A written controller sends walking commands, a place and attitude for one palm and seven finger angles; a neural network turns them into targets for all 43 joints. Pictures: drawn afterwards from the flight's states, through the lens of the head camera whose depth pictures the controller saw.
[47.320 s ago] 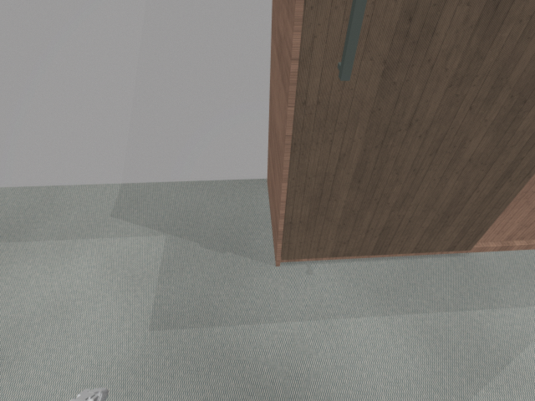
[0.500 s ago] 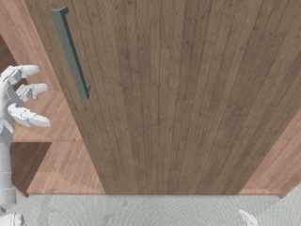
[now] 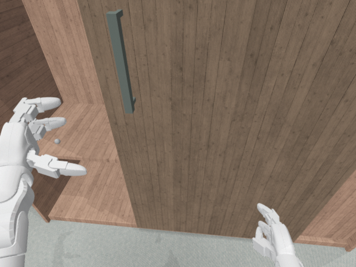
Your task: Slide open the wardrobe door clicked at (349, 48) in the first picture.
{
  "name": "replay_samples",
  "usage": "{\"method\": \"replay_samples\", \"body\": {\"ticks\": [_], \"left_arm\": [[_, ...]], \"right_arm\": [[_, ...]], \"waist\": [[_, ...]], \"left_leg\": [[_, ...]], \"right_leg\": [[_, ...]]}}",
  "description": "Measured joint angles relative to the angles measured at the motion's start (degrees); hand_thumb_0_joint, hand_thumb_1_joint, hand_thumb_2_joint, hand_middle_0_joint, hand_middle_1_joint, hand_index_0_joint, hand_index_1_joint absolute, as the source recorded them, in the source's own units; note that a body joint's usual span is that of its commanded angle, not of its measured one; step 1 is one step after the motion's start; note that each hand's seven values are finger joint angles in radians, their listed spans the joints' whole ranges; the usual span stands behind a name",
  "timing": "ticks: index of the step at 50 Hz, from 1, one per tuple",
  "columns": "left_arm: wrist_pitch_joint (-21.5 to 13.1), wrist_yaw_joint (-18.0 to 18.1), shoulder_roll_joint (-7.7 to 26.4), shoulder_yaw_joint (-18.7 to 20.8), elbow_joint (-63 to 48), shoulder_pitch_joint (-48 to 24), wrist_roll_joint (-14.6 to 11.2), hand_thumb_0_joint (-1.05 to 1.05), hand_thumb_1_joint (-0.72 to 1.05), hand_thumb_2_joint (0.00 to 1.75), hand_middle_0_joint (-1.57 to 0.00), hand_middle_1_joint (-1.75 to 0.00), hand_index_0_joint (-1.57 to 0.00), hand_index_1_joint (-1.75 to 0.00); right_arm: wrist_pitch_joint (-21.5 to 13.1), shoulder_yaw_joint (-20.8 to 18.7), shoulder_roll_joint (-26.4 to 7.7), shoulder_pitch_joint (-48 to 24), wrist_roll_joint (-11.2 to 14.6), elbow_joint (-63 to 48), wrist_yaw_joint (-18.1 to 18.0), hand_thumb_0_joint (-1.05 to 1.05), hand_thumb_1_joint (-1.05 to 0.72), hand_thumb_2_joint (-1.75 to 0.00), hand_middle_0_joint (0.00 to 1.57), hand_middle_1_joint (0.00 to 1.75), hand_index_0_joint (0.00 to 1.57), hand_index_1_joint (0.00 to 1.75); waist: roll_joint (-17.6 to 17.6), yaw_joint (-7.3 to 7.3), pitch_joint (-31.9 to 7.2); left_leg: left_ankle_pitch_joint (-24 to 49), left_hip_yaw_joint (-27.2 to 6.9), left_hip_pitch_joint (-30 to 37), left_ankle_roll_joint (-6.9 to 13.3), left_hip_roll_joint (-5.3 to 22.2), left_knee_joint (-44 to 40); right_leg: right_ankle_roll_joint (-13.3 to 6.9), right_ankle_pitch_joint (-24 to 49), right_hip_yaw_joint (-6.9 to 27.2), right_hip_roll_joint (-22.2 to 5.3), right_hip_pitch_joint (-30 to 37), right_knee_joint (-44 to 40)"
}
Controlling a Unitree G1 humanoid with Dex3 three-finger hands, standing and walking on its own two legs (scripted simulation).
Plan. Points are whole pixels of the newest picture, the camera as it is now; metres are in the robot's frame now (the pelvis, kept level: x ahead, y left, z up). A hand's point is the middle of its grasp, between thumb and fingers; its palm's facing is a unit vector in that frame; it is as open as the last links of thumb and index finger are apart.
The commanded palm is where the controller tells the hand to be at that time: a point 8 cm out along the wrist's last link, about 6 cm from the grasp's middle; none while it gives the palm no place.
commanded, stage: draw the hand back to the body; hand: left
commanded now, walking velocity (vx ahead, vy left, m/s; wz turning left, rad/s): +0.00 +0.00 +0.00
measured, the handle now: (125, 66) +0.50 +0.21 +0.25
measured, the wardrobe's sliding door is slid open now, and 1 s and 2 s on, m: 0.54 0.54 0.54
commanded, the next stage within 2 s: step back with the hand held close in 0.98 s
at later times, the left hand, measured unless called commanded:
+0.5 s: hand (61, 169) +0.22 +0.25 +0.17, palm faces +0.45 -0.84 -0.32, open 9.8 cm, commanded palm +0.17 +0.29 +0.18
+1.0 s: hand (65, 180) +0.20 +0.24 +0.16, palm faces +0.47 -0.82 -0.33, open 7.5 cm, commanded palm +0.16 +0.27 +0.17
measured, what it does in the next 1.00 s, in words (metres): stands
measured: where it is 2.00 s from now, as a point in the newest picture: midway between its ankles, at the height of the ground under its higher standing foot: outside the picture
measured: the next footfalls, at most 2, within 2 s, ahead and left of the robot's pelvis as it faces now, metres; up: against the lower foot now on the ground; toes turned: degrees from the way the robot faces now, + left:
none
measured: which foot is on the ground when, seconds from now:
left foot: down 0.00-1.00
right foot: down 0.00-1.00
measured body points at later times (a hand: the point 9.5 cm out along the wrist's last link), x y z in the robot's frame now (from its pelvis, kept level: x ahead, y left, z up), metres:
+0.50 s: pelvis +0.01 -0.01 +0.00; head -0.03 -0.02 +0.45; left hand +0.19 +0.29 +0.19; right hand +0.17 -0.25 -0.08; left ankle +0.05 +0.10 -0.74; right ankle +0.00 -0.11 -0.74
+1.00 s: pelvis +0.01 -0.02 +0.00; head -0.03 -0.05 +0.45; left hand +0.17 +0.28 +0.18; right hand +0.20 -0.24 -0.08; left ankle +0.05 +0.10 -0.74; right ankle +0.00 -0.11 -0.74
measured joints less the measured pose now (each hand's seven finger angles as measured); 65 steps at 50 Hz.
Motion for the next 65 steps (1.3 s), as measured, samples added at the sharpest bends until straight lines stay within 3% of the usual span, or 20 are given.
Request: {"method": "replay_samples", "body": {"ticks": [3, 8, 12, 19, 26, 32, 38, 56, 65], "left_arm": [[-5.73, 5.04, -1.39, 0.33, -2.35, 4.56, 2.44, -0.01, -0.36, 0.29, -0.25, -1.04, -0.25, -1.03], [-11.48, 9.18, -3.38, -0.06, -4.06, 9.64, 5.08, -0.01, -0.2, 0.37, -0.24, -0.94, -0.24, -0.94], [-13.98, 10.62, -4.16, -0.93, -4.89, 12.28, 6.28, -0.01, -0.06, 0.43, -0.24, -0.86, -0.24, -0.86], [-16.9, 10.54, -3.2, -1.12, -5.99, 17.22, 6.73, 0.0, 0.18, 0.55, -0.23, -0.71, -0.23, -0.71], [-17.94, 9.85, -3.23, -1.49, -9.05, 24.38, 6.85, 0.0, 0.44, 0.67, -0.23, -0.57, -0.22, -0.56], [-18.29, 9.8, -3.73, -2.23, -10.62, 28.11, 7.03, 0.01, 0.65, 0.78, -0.22, -0.44, -0.22, -0.44], [-18.25, 10.52, -4.13, -2.43, -9.98, 26.85, 7.3, 0.01, 0.8, 0.85, -0.22, -0.35, -0.21, -0.35], [-18.25, 10.07, -3.99, -2.49, -9.35, 26.1, 7.04, 0.02, 0.89, 0.89, -0.21, -0.3, -0.21, -0.3], [-18.92, 10.21, -2.52, -1.44, -13.07, 28.96, 8.61, 0.02, 0.89, 0.89, -0.21, -0.3, -0.21, -0.3]], "right_arm": [[0.01, -0.09, 1.05, 1.09, -0.95, 0.68, 1.21, 0.01, -0.9, -0.9, 0.21, 0.3, 0.2, 0.3], [0.5, -0.85, 1.32, 4.31, -1.66, 3.48, 1.93, 0.01, -0.9, -0.9, 0.21, 0.3, 0.2, 0.3], [0.75, -1.78, 0.68, 6.03, -1.96, 5.57, 1.92, 0.02, -0.9, -0.9, 0.21, 0.3, 0.2, 0.3], [1.11, -3.72, -0.11, 6.33, -2.01, 6.0, 1.87, 0.02, -0.9, -0.9, 0.21, 0.3, 0.2, 0.3], [0.92, -5.31, -0.88, 5.66, -1.98, 4.37, 2.08, 0.02, -0.9, -0.9, 0.2, 0.3, 0.2, 0.3], [0.9, -5.74, -0.93, 4.88, -2.02, 3.5, 1.8, 0.02, -0.9, -0.9, 0.2, 0.3, 0.2, 0.3], [0.73, -5.3, -0.42, 4.04, -2.2, 3.63, 1.2, 0.02, -0.9, -0.9, 0.2, 0.3, 0.2, 0.3], [1.36, -4.66, 0.46, 4.76, -2.46, 4.19, 0.99, 0.02, -0.9, -0.9, 0.21, 0.3, 0.2, 0.3], [5.71, -5.02, -1.23, 4.4, -1.59, -0.23, 1.07, 0.02, -0.9, -0.9, 0.2, 0.3, 0.2, 0.3]], "waist": [[-0.21, -0.04, 0.83], [-0.29, 0.61, 1.83], [0.09, 0.27, 2.1], [0.14, -1.58, 1.66], [0.41, -2.02, 0.81], [0.62, -1.14, 0.68], [0.89, -0.1, 1.18], [1.05, -0.76, 1.85], [0.77, -3.27, -0.1]], "left_leg": [[0.84, 0.34, 0.26, 0.07, 0.02, -1.3], [1.21, 0.64, 1.41, 0.12, 0.02, -2.51], [1.22, 0.74, 2.38, 0.17, -0.09, -3.09], [0.94, 1.25, 3.26, -0.16, 0.28, -3.54], [0.19, 1.51, 3.42, -0.7, 0.99, -3.01], [-0.09, 0.88, 3.2, -1.06, 1.31, -2.46], [0.06, 0.01, 3.2, -1.38, 1.45, -2.31], [0.06, 0.32, 3.96, -1.72, 1.71, -3.06], [-1.67, 0.02, -6.49, -0.99, 1.71, 3.77]], "right_leg": [[0.04, 0.81, 0.34, 0.05, 0.01, -1.05], [0.08, 1.36, 0.67, 0.11, 1.08, -2.33], [0.15, 1.32, 0.79, 0.01, 1.96, -2.78], [-0.11, 1.08, 1.35, 0.37, 2.47, -2.96], [-0.55, 0.73, 1.69, 1.05, 2.71, -2.97], [-0.93, 0.41, 1.1, 1.41, 2.88, -2.84], [-1.31, 0.39, 0.26, 1.63, 3.29, -2.99], [-1.62, 0.32, 0.62, 1.9, 3.73, -3.38], [-0.92, -1.01, 0.21, 1.54, -6.19, 2.59]]}}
